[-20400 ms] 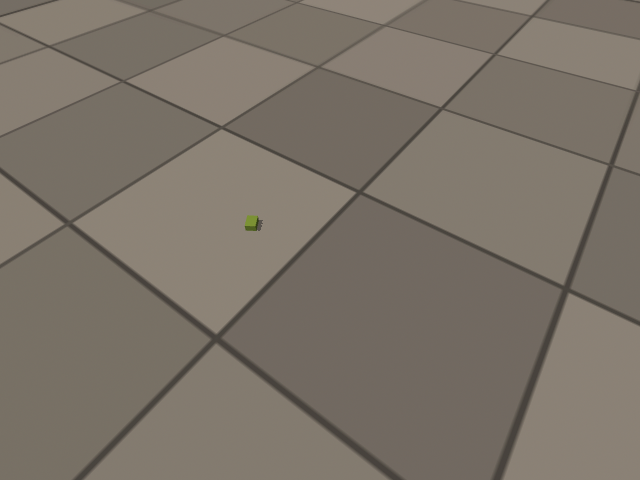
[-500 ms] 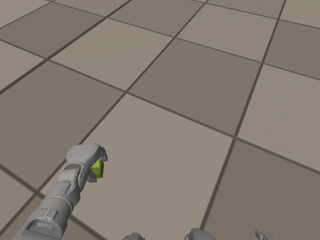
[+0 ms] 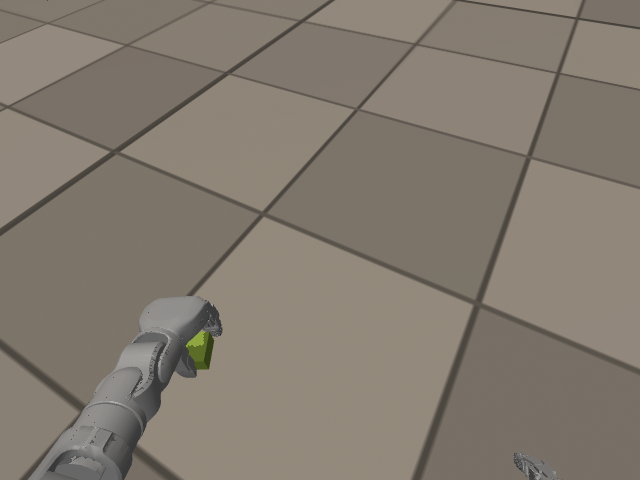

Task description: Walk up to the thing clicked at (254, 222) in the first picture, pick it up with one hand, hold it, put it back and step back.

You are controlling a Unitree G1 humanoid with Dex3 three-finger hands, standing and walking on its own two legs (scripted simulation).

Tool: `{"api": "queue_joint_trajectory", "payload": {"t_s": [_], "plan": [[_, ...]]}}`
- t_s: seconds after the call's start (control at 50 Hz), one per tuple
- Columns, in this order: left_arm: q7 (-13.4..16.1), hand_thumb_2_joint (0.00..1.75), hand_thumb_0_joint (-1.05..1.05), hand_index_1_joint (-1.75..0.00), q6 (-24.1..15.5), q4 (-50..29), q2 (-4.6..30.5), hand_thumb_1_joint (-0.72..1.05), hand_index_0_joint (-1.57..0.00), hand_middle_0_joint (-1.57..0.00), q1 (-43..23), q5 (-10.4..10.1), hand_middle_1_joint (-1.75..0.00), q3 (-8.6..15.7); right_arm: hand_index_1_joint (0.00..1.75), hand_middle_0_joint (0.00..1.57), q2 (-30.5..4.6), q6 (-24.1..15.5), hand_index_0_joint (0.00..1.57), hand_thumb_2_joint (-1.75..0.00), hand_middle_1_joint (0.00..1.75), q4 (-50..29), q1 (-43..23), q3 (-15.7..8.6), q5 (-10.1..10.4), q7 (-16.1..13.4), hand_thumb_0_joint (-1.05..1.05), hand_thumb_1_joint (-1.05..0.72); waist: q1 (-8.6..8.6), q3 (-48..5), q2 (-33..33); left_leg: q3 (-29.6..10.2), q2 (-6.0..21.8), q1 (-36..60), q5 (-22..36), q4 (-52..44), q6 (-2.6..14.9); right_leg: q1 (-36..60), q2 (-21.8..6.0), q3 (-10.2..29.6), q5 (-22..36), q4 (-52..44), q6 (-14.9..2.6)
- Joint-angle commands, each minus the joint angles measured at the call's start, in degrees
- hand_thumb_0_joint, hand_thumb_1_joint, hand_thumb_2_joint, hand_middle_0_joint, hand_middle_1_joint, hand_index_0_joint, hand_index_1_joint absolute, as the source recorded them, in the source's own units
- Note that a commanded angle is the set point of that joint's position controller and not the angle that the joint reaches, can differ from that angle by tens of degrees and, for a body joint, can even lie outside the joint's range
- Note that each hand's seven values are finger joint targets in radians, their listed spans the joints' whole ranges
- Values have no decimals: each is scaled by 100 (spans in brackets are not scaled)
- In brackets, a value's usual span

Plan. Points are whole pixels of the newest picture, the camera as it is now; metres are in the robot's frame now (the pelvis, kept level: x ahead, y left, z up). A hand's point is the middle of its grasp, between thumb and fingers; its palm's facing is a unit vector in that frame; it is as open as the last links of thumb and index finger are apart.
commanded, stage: hold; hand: left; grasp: from above
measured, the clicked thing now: (188, 350) +0.32 +0.23 -0.09
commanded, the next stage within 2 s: crouch in 1.44 s
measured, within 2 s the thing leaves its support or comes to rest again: neither
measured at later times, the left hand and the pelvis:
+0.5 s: hand (180, 364) +0.27 +0.21 -0.03, palm faces -0.45 -0.04 -0.89, open 7.5 cm; pelvis -0.02 +0.00 +0.01, yaw +0 degrees
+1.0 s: hand (177, 363) +0.27 +0.21 -0.01, palm faces -0.43 -0.05 -0.90, open 7.4 cm; pelvis -0.03 -0.01 +0.01, yaw +0 degrees
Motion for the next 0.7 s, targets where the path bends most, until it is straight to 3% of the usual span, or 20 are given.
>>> {"api": "queue_joint_trajectory", "payload": {"t_s": [0.0, 0.22, 0.36, 0.6, 0.68], "plan": [[203, 23, 0, -15, -3, -1190, 1217, 85, -123, -120, -1885, -42, -18, 530, 30, 20, -814, -165, 20, -90, 30, -661, -182, -249, -32, -79, 0, -90, 54, -1436, 92, -110, -96, 855, 2144, -586, -55, 809, 242, -63, 1601, -465, -183], [5, 24, 0, -15, -16, -1428, 1151, 88, -126, -124, -1745, -126, -17, 457, 30, 20, -762, -185, 20, -90, 30, -766, -457, -183, -19, -116, 0, -90, 103, -1231, -106, -79, -116, 965, 1686, -855, 8, 953, 192, -14, 1243, -773, -150], [-2, 22, 0, -15, -70, -1563, 1282, 88, -125, -123, -1800, -106, -17, 587, 30, 20, -752, -185, 20, -90, 30, -776, -583, -135, -21, -150, 0, -90, 140, -1191, 9, -41, -141, 1059, 1494, -1005, 13, 991, 170, 7, 1065, -916, -159], [-116, 22, 0, -14, -30, -1602, 1181, 87, -125, -123, -1634, -171, -16, 497, 30, 20, -742, -207, 20, -90, 30, -818, -829, -86, -12, -164, 0, -90, 158, -916, -77, -57, -121, 1096, 1148, -1247, 22, 1039, 159, -9, 702, -1127, -150], [-169, 19, 0, -12, -75, -1887, 1301, 86, -124, -122, -1769, -228, -15, 593, 30, 20, -706, -222, 20, -90, 30, -885, -924, -51, 0, -183, 0, -90, 181, -933, -19, -16, -158, 1124, 907, -1295, 39, 1095, 135, 42, 458, -1245, -133]]}}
